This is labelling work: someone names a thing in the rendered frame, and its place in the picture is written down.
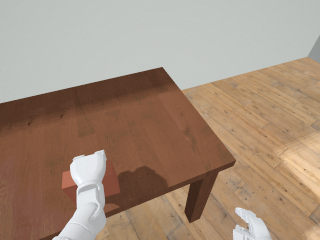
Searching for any left robot hand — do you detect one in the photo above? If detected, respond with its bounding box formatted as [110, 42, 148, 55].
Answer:
[70, 150, 107, 187]

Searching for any table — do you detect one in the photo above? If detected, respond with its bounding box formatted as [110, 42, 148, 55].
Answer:
[0, 67, 236, 240]

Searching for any left robot forearm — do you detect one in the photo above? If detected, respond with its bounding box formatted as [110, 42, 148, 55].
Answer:
[52, 181, 107, 240]

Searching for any sponge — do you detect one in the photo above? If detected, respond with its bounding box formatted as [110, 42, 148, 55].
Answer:
[61, 159, 120, 205]

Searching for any right robot hand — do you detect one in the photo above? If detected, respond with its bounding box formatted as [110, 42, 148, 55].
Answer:
[233, 207, 271, 240]

